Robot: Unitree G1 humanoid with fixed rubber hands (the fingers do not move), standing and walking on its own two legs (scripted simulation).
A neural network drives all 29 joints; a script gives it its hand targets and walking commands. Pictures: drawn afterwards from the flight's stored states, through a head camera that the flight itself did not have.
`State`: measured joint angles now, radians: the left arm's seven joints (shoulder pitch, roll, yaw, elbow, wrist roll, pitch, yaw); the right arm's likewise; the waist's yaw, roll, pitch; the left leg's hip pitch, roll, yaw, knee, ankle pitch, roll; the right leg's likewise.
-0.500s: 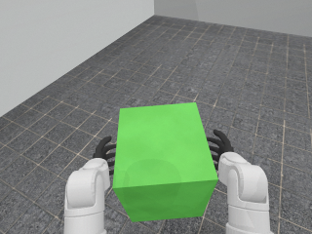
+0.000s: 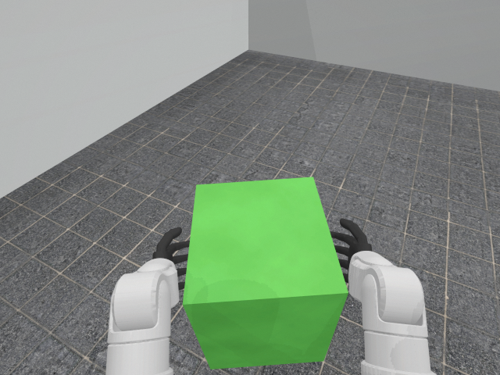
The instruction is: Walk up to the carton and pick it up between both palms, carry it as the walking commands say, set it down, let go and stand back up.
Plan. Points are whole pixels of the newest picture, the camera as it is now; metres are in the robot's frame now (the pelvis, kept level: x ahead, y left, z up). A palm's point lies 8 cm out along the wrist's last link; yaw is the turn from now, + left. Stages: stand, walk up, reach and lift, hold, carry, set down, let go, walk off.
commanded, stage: carry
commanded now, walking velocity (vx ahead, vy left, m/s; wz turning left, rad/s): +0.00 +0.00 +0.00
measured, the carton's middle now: (261, 274) +0.31 +0.00 +0.01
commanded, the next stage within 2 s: none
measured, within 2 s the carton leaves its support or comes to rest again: neither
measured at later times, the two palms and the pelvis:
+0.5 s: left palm (158, 306) +0.24 +0.16 +0.03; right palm (346, 295) +0.25 -0.13 +0.04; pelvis -0.04 +0.01 +0.00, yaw +0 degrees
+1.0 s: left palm (176, 320) +0.22 +0.12 +0.04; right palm (372, 312) +0.23 -0.16 +0.04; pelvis -0.07 -0.02 +0.00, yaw +1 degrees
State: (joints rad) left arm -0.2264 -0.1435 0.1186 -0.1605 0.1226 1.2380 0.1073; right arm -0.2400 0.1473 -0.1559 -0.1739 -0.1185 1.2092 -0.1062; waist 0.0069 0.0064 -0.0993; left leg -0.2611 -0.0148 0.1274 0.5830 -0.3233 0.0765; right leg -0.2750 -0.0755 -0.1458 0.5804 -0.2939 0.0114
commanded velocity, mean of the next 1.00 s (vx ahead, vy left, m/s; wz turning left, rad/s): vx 0.00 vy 0.00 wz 0.00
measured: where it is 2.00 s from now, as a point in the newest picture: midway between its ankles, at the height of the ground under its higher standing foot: outside the picture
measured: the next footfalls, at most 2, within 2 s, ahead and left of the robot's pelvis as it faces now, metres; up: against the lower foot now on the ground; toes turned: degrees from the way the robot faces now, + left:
none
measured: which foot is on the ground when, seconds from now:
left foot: down 0.00-1.00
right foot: down 0.00-1.00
